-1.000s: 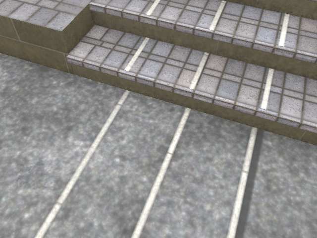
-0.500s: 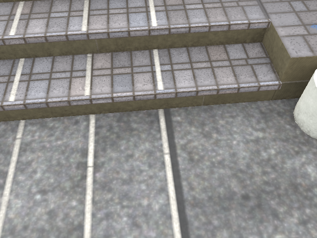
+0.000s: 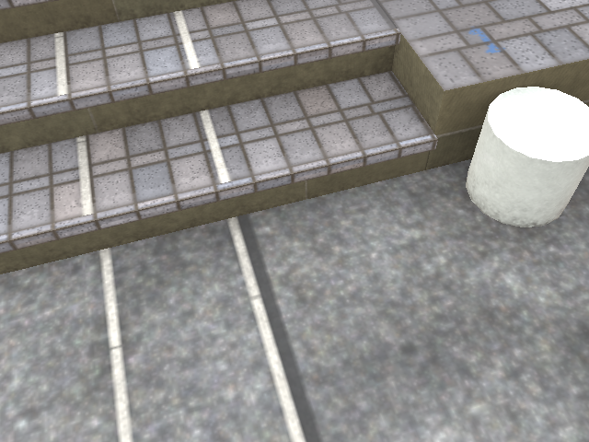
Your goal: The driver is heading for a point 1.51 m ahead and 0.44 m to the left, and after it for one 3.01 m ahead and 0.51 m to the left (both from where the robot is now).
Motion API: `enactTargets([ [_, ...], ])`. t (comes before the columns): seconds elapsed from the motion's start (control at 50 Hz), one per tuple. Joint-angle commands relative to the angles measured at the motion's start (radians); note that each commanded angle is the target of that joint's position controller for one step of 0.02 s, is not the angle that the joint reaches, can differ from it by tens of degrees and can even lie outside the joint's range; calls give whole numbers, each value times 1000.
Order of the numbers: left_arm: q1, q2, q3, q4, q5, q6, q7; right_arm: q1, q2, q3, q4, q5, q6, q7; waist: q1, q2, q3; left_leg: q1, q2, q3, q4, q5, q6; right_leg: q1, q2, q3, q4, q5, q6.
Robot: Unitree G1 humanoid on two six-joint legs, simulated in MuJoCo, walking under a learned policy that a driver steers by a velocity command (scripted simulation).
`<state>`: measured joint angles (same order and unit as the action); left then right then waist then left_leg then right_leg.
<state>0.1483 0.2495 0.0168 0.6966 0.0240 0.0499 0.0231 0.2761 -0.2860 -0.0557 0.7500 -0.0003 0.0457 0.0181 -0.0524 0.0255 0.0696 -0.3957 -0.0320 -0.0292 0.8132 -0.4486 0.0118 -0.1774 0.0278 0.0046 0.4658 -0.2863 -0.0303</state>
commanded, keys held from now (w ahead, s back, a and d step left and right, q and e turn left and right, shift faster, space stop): q+shift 0.62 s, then shift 0.04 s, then e+shift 0.34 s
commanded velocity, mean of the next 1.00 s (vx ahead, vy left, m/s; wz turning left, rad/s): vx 0.00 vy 0.00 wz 0.52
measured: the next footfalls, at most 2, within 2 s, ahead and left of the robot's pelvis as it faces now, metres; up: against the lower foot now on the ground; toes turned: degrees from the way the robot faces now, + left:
left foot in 0.30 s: +0.00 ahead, +0.12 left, +0.00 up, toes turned +19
right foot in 0.82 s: +0.15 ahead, -0.01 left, +0.00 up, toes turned +40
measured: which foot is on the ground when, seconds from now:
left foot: up 0.00-0.28, down 0.30-0.82, up 0.84-1.00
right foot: down 0.00-0.30, up 0.32-0.80, down 0.82-1.00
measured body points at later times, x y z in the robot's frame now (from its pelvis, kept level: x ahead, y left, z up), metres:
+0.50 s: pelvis -0.02 +0.04 +0.00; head +0.01 +0.09 +0.45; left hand +0.00 +0.35 -0.12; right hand +0.22 -0.18 -0.08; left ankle -0.03 +0.10 -0.74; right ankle +0.06 -0.11 -0.66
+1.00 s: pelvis +0.04 +0.03 +0.01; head +0.08 +0.03 +0.45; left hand -0.02 +0.32 -0.10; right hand +0.31 -0.12 -0.11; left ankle -0.05 +0.12 -0.69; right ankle +0.12 -0.03 -0.74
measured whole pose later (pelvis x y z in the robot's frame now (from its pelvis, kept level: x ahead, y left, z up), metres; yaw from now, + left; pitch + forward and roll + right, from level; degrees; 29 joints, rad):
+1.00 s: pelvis +0.04 +0.03 +0.01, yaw +30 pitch +1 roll +2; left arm 0.25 0.28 0.03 0.76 0.00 0.03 -0.01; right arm 0.15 -0.29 -0.02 0.70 -0.02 0.05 -0.02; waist 0.03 0.02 0.06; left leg -0.34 -0.11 -0.10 0.81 -0.46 -0.02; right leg -0.27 0.08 0.16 0.43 -0.17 -0.04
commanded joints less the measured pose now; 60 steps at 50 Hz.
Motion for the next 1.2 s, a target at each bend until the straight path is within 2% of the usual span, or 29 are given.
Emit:
enactTargets([
  [0.02, -42, 120, 31, -75, 6, -16, 18, -8, -136, -54, -62, -3, 14, 2, 24, -161, -44, -108, 19, 11, 316, -44, -16, 29, -296, 103, -149, 534, -162],
  [0.06, -40, 122, 32, -75, 8, -20, 28, -4, -113, -49, -60, -6, 26, 19, 33, -201, -38, -136, 27, 43, 281, 12, -44, 75, -254, 29, -142, 521, -143],
  [0.16, 19, 157, 52, -56, 10, -30, 18, -90, -70, -31, -122, -4, 37, 43, 82, -200, -63, -68, 56, 86, 45, 17, -43, 125, -311, -25, -96, 481, -142],
  [0.22, 21, 189, 67, -51, 6, -36, 1, -93, -83, -36, -147, 2, 37, 45, 78, -213, -82, 22, 39, 134, -71, 10, -13, 102, -339, -54, -39, 495, -118],
  [0.26, 11, 198, 74, -51, -11, -38, -9, -59, -81, -41, -148, -3, 31, 41, 44, -179, -94, 112, 19, 153, -207, 81, 12, 60, -343, -97, 61, 445, -75],
  [0.28, 27, 194, 77, -42, -17, -38, -15, -2, -94, -47, -129, -14, 20, 30, 8, -98, -117, 226, 10, 106, -330, 199, 32, -16, -313, -145, 190, 339, -21],
  [0.3, 57, 165, 70, -59, -16, -37, -21, 60, -213, -76, -121, -29, 3, 12, -15, 149, -123, 366, 184, -208, -478, 399, 88, -229, -212, -211, 467, 30, 51],
  [0.32, -44, 93, 44, -154, 2, -20, -16, 125, -353, -110, -125, -7, -6, 13, -34, 313, -136, 393, 401, -593, -491, 744, 272, -482, -15, -98, 620, -428, 98],
  [0.34, -69, 131, 47, -140, 17, -11, -6, 151, -306, -107, -122, 5, -6, 14, -60, 131, -160, 430, 386, -528, -485, 654, 312, -508, -55, 31, 721, -389, 92],
  [0.36, -59, 134, 48, -126, 4, -13, -6, 88, -261, -91, -128, 2, 0, 6, -26, 95, -106, 368, 336, -452, -488, 536, 298, -514, -69, 50, 727, -295, 82],
  [0.38, -50, 144, 52, -109, -4, -22, -7, -1, -221, -78, -142, -1, 9, -3, 16, 62, -52, 304, 259, -373, -503, 447, 249, -494, -93, 60, 669, -180, 79],
  [0.4, -43, 160, 57, -104, 6, -26, -6, -60, -196, -69, -158, 8, 12, -10, 36, 80, -47, 275, 208, -337, -505, 443, 216, -466, -92, 54, 636, -117, 82],
  [0.44, 6, 159, 56, -74, 17, -18, -10, -71, -188, -64, -163, 4, 11, -9, 48, 68, -98, 262, 165, -302, -481, 543, 200, -412, -64, 44, 640, -65, 93],
  [0.48, 8, 145, 50, -73, 11, -11, -13, -40, -208, -72, -153, 3, 6, -6, 42, 43, -113, 270, 153, -323, -469, 531, 195, -416, -52, 50, 595, -53, 100],
  [0.58, -51, 151, 44, -89, 7, -11, -6, 5, -228, -80, -149, -9, 10, -11, 5, 84, -92, 282, 136, -455, -467, 371, 201, -454, -18, 85, 457, -46, 99],
  [0.66, -54, 162, 42, -81, -2, -23, -2, 7, -228, -79, -148, -16, 7, -13, 2, 93, -111, 290, 134, -507, -428, 463, 198, -408, 3, 98, 378, -46, 77],
  [0.74, -6, 153, 33, -55, -17, -28, 2, -21, -160, -44, -135, -27, 4, -18, 12, 106, -142, 228, 141, -442, -384, 716, 176, -213, -10, 40, 292, -73, 47],
  [0.78, 24, 124, 22, -38, -21, -29, -3, -47, -115, -17, -121, -24, 3, -25, 35, 89, -141, 179, 138, -424, -384, 684, 151, -67, -23, 26, 134, -28, 26],
  [0.8, 51, 86, 9, -21, -16, -32, -4, -66, -85, 3, -111, -16, 1, -34, 67, 69, -137, 135, 118, -399, -387, 566, 116, 53, -32, 32, -51, 88, 12],
  [0.82, 20, 94, 4, -21, -6, -38, 0, -22, -72, 13, -90, -26, -6, -39, 42, 13, -125, 103, 88, -357, -376, 402, 70, 124, -65, 140, -147, 159, -2],
  [0.84, -1, 186, 16, -39, 6, -45, 4, 45, -76, 9, -83, -43, -11, -41, 2, -172, -120, 73, 2, -241, -229, 142, 35, 132, -243, 379, -197, 249, -37],
  [0.86, -9, 248, 31, -31, -1, -40, -9, 41, -143, -10, -85, -28, 1, -47, -7, -212, -89, 72, -83, -121, -238, -11, 17, 20, -320, 511, -192, 323, -161],
  [0.88, 38, 246, 43, -12, -8, -38, -24, -8, -174, -17, -84, -31, 1, -54, 25, -213, -51, 55, -67, -90, -192, -33, 10, 8, -306, 556, -192, 332, -194],
  [0.92, 97, 256, 62, 13, -15, -33, -33, -82, -160, -16, -95, -22, -9, -47, 63, -192, -56, -37, -83, -71, -34, -57, -10, 70, -240, 524, -172, 295, -175],
  [0.96, 89, 256, 78, 14, -24, -29, -27, -82, -129, -9, -97, -20, -9, -35, 46, -163, -77, -75, -66, -76, 64, -32, -34, 78, -185, 477, -149, 331, -152],
  [1.0, 75, 240, 88, 5, -25, -21, -30, -99, -104, -1, -101, -17, -8, -36, 46, -150, -105, -78, -64, -61, 76, -8, -53, 72, -140, 451, -138, 329, -145],
  [1.1, 115, 241, 116, 6, -16, -5, -34, -157, -95, 9, -123, -8, -21, -47, 85, -179, -136, -60, -69, -65, -55, 8, -51, 78, -121, 544, -131, 248, -159],
  [1.16, 77, 251, 127, -7, -12, 1, -39, -116, -108, 9, -112, -3, -38, -56, 68, -194, -150, 62, -86, -69, -192, 41, -27, 14, -102, 589, -116, 256, -127],
  [1.2, 13, 244, 126, -24, -18, 4, -39, -37, -113, 7, -88, -6, -49, -68, 11, -189, -139, 247, -81, -64, -415, 152, -11, -115, -46, 577, -90, 143, -58],
])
